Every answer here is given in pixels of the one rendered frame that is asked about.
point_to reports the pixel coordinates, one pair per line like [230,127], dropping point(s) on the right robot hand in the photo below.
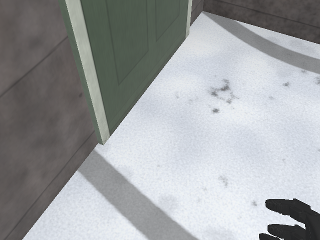
[300,212]

